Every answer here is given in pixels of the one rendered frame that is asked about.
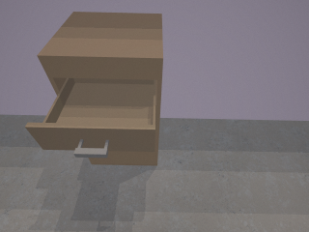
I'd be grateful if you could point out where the cabinet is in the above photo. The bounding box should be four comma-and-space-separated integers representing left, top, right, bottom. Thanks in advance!
37, 12, 163, 166

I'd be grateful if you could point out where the drawer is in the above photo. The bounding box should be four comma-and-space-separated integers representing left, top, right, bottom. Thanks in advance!
25, 77, 156, 152

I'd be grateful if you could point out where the handle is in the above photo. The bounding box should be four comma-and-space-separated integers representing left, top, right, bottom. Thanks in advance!
73, 139, 109, 159

